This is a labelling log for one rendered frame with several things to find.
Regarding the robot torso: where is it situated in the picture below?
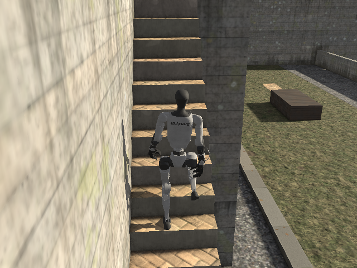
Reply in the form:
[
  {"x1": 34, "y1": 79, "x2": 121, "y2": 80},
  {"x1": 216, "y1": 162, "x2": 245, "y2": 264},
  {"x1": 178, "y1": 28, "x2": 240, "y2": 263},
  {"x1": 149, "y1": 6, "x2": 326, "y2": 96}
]
[{"x1": 167, "y1": 112, "x2": 193, "y2": 168}]

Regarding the left robot forearm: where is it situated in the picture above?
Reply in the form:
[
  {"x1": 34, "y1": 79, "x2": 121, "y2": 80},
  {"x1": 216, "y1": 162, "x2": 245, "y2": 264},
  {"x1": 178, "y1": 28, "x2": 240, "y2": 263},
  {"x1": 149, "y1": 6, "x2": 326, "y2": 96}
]
[{"x1": 149, "y1": 133, "x2": 159, "y2": 151}]

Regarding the right robot forearm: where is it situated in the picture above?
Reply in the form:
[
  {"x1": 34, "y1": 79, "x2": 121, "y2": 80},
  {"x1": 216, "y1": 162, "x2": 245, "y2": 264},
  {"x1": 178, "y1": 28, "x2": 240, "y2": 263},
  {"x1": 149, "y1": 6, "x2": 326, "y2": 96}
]
[{"x1": 197, "y1": 139, "x2": 205, "y2": 165}]

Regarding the robot right upper arm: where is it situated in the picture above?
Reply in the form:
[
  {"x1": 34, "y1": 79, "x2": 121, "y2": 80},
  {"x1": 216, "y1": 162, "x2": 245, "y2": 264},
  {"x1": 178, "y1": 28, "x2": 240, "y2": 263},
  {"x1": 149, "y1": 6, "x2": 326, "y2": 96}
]
[{"x1": 192, "y1": 114, "x2": 203, "y2": 146}]

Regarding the robot left upper arm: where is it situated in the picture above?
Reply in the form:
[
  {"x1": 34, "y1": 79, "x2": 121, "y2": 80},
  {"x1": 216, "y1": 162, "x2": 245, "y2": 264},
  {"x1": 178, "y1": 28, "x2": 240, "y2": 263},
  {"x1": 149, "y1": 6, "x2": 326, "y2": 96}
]
[{"x1": 154, "y1": 112, "x2": 169, "y2": 142}]

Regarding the right robot hand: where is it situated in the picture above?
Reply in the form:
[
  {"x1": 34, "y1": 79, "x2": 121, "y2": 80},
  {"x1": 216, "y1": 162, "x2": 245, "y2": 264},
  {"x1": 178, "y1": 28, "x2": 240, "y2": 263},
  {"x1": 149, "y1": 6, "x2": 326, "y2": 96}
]
[{"x1": 190, "y1": 163, "x2": 204, "y2": 178}]

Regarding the left robot hand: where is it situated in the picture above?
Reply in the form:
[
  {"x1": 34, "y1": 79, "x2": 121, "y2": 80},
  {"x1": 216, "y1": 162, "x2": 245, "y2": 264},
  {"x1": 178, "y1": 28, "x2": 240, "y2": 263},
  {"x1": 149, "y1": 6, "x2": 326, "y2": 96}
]
[{"x1": 148, "y1": 149, "x2": 161, "y2": 160}]

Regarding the left robot foot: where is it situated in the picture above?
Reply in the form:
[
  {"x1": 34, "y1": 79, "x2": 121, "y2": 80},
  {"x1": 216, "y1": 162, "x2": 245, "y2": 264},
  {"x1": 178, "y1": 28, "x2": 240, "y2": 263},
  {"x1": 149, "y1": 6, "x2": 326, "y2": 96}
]
[{"x1": 163, "y1": 216, "x2": 171, "y2": 230}]

